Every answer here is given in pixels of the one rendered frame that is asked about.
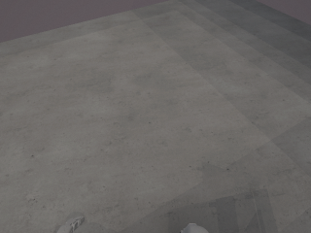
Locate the robot left hand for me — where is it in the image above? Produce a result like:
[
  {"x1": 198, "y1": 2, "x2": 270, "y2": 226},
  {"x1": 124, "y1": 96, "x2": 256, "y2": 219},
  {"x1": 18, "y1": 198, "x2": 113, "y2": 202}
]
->
[{"x1": 56, "y1": 216, "x2": 85, "y2": 233}]

